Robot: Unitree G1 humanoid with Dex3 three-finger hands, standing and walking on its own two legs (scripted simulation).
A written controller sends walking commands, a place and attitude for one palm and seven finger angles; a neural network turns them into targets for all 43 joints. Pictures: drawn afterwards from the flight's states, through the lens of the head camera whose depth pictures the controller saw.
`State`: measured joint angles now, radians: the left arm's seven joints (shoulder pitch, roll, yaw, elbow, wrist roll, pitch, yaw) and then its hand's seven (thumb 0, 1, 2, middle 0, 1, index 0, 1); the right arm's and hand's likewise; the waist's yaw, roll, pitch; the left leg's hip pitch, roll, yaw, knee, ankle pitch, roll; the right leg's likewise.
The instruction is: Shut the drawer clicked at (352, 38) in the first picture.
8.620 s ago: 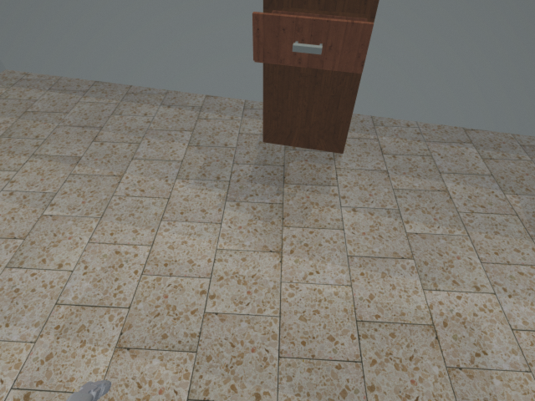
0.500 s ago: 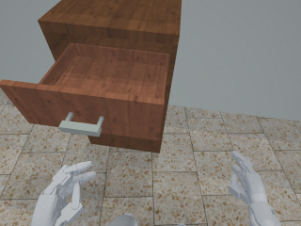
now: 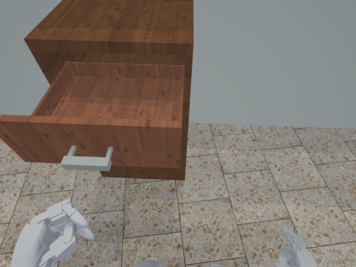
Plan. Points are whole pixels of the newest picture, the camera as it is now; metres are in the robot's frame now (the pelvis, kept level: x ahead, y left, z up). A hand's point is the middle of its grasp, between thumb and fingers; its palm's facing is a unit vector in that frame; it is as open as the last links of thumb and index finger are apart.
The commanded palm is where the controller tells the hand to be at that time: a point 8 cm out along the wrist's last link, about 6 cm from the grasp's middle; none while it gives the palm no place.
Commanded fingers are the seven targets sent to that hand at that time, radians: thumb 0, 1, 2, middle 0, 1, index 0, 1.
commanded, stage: raise the hand and make a fist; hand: left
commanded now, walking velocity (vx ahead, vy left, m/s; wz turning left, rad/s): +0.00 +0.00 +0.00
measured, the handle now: (89, 156) +0.36 +0.25 +0.02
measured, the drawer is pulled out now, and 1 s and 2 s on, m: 0.29 0.29 0.29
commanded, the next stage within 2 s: bring the fist close to the handle in 0.92 s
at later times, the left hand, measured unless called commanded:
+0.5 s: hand (53, 234) +0.16 +0.21 +0.11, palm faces +0.05 -1.00 -0.07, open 3.3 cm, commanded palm +0.12 +0.27 +0.12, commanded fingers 0.00 0.90 0.90 -1.40 -1.60 -1.40 -1.60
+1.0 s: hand (50, 235) +0.16 +0.21 +0.11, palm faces +0.08 -0.99 -0.09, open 3.3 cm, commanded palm +0.12 +0.27 +0.12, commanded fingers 0.00 0.90 0.90 -1.40 -1.60 -1.40 -1.60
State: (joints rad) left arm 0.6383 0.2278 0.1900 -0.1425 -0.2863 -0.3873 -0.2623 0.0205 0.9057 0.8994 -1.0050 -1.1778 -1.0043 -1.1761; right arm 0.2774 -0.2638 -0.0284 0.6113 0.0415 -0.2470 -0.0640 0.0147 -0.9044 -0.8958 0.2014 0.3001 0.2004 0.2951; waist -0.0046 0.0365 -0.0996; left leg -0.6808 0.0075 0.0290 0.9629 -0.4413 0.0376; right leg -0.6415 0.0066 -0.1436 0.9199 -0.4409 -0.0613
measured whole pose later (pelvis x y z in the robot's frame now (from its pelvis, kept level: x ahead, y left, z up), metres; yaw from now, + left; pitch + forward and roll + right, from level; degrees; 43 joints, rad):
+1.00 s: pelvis +0.01 +0.02 +0.02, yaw +1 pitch +4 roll -2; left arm 0.68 0.23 0.18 -0.31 -0.27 -0.24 -0.23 0.02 0.90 0.90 -1.40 -1.60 -1.40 -1.60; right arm 0.24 -0.24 0.03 0.58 0.05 -0.33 -0.05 0.01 -0.90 -0.90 0.20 0.30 0.20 0.30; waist 0.04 0.05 -0.09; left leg -0.49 -0.01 0.03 0.83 -0.40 0.06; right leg -0.44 0.00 -0.13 0.77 -0.39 -0.03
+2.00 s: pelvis +0.01 +0.01 -0.02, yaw +0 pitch +15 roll -2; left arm 0.32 0.22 0.19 0.07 -0.27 -0.43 -0.28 0.02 0.90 0.90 -1.40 -1.60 -1.40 -1.60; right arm 0.20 -0.24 0.01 0.58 0.01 -0.25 -0.04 0.01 -0.90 -0.90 0.20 0.30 0.20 0.30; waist 0.00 0.03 -0.12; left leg -0.84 0.00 0.03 1.08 -0.49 0.05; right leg -0.80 -0.01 -0.14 1.03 -0.49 -0.05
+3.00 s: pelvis +0.01 +0.01 -0.02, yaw +0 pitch +16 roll -2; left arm 0.14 0.26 0.20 0.18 -0.26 -0.38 -0.26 -0.03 0.85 0.91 -1.40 -1.60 -1.40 -1.60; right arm 0.24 -0.26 0.03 0.56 0.02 -0.16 -0.04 0.01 -0.90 -0.90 0.20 0.30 0.20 0.30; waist -0.02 0.04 -0.14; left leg -0.88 0.00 0.03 1.10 -0.50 0.06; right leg -0.84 0.00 -0.14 1.05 -0.50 -0.05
